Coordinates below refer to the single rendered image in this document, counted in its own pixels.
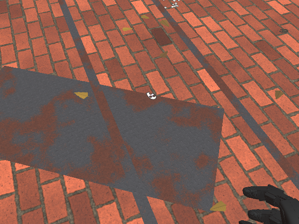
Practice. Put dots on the right robot hand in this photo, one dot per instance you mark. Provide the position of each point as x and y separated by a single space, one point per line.
288 212

